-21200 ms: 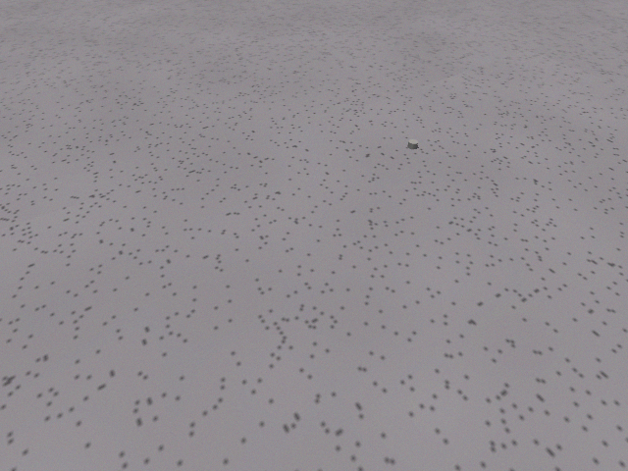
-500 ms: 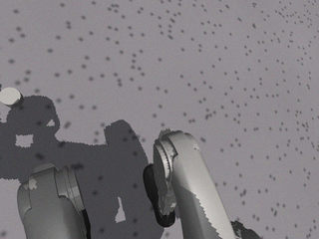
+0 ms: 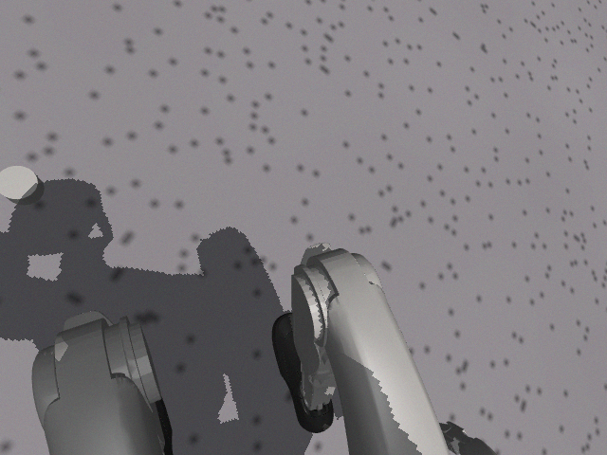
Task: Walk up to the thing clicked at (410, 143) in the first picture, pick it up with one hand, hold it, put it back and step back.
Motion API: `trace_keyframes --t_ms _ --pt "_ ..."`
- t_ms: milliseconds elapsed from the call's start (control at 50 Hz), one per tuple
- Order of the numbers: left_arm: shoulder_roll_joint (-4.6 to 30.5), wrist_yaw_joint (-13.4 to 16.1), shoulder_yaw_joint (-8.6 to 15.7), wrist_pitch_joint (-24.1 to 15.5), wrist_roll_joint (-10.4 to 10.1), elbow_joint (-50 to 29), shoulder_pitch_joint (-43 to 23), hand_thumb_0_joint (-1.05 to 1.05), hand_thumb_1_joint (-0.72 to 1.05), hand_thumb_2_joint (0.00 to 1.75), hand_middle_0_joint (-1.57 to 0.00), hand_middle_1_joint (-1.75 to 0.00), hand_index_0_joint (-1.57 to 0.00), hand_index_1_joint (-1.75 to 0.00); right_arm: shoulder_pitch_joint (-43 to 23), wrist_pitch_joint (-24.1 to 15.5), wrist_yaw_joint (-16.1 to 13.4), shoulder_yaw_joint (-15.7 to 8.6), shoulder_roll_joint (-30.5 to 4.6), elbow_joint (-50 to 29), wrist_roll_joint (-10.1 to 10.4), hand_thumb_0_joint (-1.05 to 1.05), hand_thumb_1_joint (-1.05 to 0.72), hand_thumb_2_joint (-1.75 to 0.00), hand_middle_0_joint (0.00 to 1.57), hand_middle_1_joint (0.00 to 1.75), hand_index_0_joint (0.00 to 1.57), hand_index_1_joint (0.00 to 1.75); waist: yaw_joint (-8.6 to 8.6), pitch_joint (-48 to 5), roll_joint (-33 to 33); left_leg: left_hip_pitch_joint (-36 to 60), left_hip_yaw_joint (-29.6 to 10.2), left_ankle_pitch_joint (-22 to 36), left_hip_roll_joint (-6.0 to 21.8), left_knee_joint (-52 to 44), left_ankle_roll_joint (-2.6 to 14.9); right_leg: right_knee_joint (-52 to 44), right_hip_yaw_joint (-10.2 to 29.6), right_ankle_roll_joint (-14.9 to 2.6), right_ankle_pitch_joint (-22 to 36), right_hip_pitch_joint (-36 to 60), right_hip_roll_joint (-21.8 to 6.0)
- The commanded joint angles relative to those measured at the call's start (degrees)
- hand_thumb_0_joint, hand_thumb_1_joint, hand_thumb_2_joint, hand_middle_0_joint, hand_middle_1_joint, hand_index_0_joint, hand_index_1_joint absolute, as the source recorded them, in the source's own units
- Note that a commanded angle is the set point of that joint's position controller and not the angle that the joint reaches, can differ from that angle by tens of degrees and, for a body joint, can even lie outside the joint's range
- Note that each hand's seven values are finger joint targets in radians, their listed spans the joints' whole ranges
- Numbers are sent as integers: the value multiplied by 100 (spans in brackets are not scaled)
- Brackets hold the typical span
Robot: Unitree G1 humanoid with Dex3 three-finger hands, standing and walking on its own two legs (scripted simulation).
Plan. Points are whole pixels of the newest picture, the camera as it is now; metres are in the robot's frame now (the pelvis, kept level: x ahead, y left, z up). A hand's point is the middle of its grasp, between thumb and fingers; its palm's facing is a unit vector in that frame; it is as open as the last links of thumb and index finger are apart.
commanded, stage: rise first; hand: left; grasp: from above
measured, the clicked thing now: (21, 185) +0.52 +0.26 -0.30
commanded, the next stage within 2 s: approach in 0.14 s
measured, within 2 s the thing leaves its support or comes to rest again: neither
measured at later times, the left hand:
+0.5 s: hand out of the picture +0.51 +0.27 -0.17, palm faces -0.42 -0.08 -0.90, open 13.2 cm
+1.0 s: hand out of the picture +0.50 +0.29 -0.18, palm faces -0.47 -0.11 -0.88, open 13.3 cm
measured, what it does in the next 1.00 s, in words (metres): stands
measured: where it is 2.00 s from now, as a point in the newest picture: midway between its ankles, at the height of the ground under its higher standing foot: (236, 428)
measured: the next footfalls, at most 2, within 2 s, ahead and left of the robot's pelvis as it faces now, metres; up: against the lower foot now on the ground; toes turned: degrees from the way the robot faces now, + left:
none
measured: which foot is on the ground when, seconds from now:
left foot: down 0.00-1.00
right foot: down 0.00-1.00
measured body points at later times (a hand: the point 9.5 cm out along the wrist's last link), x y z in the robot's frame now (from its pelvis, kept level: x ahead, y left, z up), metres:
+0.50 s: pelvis +0.00 +0.00 +0.00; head +0.26 +0.09 +0.36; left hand +0.53 +0.28 -0.12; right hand +0.02 -0.27 -0.07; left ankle +0.07 +0.12 -0.28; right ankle +0.12 -0.13 -0.28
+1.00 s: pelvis +0.00 +0.00 +0.00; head +0.26 +0.07 +0.35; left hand +0.52 +0.29 -0.13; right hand +0.00 -0.27 -0.07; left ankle +0.07 +0.12 -0.28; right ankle +0.12 -0.13 -0.28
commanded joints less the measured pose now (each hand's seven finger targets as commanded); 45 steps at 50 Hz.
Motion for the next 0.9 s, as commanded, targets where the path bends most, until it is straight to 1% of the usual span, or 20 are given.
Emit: trace_keyframes --t_ms 0,60,80,100,140,220,240,260,400,440,460,520,620,680,700,760,780,800,860,880 --pt "1376 188 98 -77 -50 -976 -1912 0 -37 88 -24 -81 -23 -83 1374 32 -78 -544 -1667 101 23 0 -89 -89 20 30 20 30 -151 -3881 2352 3010 613 1209 -12 -1518 106 -1132 -696 -538 1153 2023 222" --pt "1193 181 40 -83 -49 -804 -1865 0 -36 87 -24 -81 -23 -82 1379 31 -72 -535 -1679 100 3 0 -89 -89 20 30 20 30 -257 -3642 2261 2978 609 1171 -19 -1496 100 -1161 -720 -544 1091 1849 212" --pt "1153 165 -29 -90 -56 -866 -1901 0 -38 89 -23 -82 -21 -83 1328 26 -74 -533 -1683 62 14 0 -89 -89 20 30 20 30 -235 -3669 2258 2942 618 1146 -19 -1465 111 -1177 -704 -547 1083 1874 222" --pt "1447 216 163 -101 -30 -864 -1893 0 -38 88 -23 -83 -21 -84 1347 39 -91 -522 -1671 101 5 0 -89 -89 20 30 20 30 -153 -3827 2232 2927 622 1145 -26 -1481 113 -1178 -699 -546 1082 1998 222" --pt "1292 204 72 -75 -12 -788 -1864 0 -37 87 -23 -83 -22 -84 1320 22 -80 -551 -1682 62 11 0 -89 -89 20 30 20 30 -187 -3647 2274 2926 640 1102 -27 -1476 104 -1159 -696 -559 1030 1854 210" --pt "1537 229 232 -35 6 -945 -1765 0 -38 88 -22 -84 -21 -85 1337 28 -73 -567 -1683 59 13 0 -89 -89 20 30 20 30 -41 -3966 2424 3128 646 1293 -24 -1558 93 -1131 -682 -544 1176 2020 210" --pt "1402 227 215 -21 -18 -901 -1726 0 -39 89 -22 -85 -21 -87 1352 42 -78 -589 -1730 42 20 0 -90 -89 20 30 20 30 -88 -3864 2402 3142 617 1351 -33 -1526 76 -1124 -713 -568 1194 1883 191" --pt "1114 193 9 -14 -21 -939 -1862 0 -39 89 -22 -86 -20 -87 1307 44 -68 -560 -1649 19 20 0 -89 -89 20 30 20 30 -162 -3948 2424 3164 613 1382 -21 -1529 82 -1122 -705 -560 1258 1906 211" --pt "631 116 -448 -8 -122 -684 -2732 0 -38 88 -23 -86 -22 -87 1484 12 -123 -465 -1645 197 -12 0 -89 -89 20 30 20 30 -645 -3399 2090 2788 597 883 -16 -1439 136 -1271 -712 -539 967 1687 221" --pt "457 119 -707 24 -61 -717 -2958 0 -38 88 -24 -86 -23 -87 1455 -12 -128 -446 -1606 205 -16 0 -90 -89 20 30 20 30 -614 -3585 2357 3053 591 940 -3 -1510 99 -1221 -714 -537 1044 1719 238" --pt "755 158 -606 39 -31 -700 -3074 0 -37 87 -25 -86 -24 -87 1426 -16 -130 -416 -1617 239 -17 0 -90 -90 20 30 20 30 -552 -3698 2434 3069 574 940 17 -1520 93 -1181 -725 -544 1032 1762 253" --pt "766 265 -507 210 51 -141 -2940 0 -39 89 -23 -86 -22 -88 1496 -13 -109 -317 -1683 154 -48 0 -90 -90 20 30 20 30 -611 -3507 2373 2990 547 1151 -3 -1468 86 -1121 -762 -559 1206 1717 234" --pt "1309 420 -94 544 163 -272 -2580 0 -37 86 -25 -84 -23 -85 1409 -11 -66 -265 -1747 -122 -20 0 -90 -90 20 30 20 30 -363 -3852 2538 3023 648 1468 -10 -1509 111 -1096 -681 -558 1430 2130 240" --pt "1363 367 -2 719 12 -331 -2207 0 -37 85 -25 -84 -23 -85 1283 20 -29 -238 -1678 -282 33 0 -90 -90 20 30 20 30 -216 -4041 2469 2886 691 1564 7 -1474 142 -1074 -631 -543 1530 2408 270" --pt "1572 364 130 733 -75 -526 -2228 0 -38 86 -24 -84 -23 -85 1303 53 -38 -254 -1718 -232 53 0 -90 -90 20 30 20 30 -160 -4145 2434 2769 707 1529 14 -1484 159 -1120 -617 -533 1515 2561 272" --pt "1478 143 79 750 -264 -709 -2020 0 -41 88 -22 -85 -21 -87 1250 70 -37 -275 -1679 -290 96 0 -90 -90 20 30 20 30 -205 -4034 2105 2468 738 1406 12 -1372 205 -1191 -567 -508 1452 2715 300" --pt "1200 37 -117 721 -344 -745 -1945 0 -40 87 -22 -85 -21 -86 1297 71 -42 -289 -1684 -244 127 0 -90 -90 20 30 20 30 -179 -3968 2128 2473 723 1402 -4 -1407 181 -1214 -590 -542 1375 2557 285" --pt "1597 12 223 679 -409 -860 -1796 0 -40 87 -21 -86 -21 -87 1335 78 -63 -344 -1742 -242 101 0 -90 -90 20 30 20 30 -194 -3992 2056 2463 715 1389 11 -1372 182 -1241 -588 -518 1363 2710 286" --pt "1516 -263 180 444 -377 -1194 -1975 0 -39 88 -23 -86 -22 -87 1490 129 -96 -425 -1810 -225 58 0 -90 -90 20 30 20 30 -350 -3741 1906 2294 708 1250 -5 -1248 161 -1336 -585 -557 1165 2657 261" --pt "1246 -334 61 364 -442 -1247 -1968 0 -39 88 -23 -85 -22 -86 1489 136 -109 -424 -1756 -201 42 0 -90 -90 20 30 20 30 -391 -3774 1907 2414 671 1237 -2 -1263 138 -1351 -612 -563 1137 2588 260"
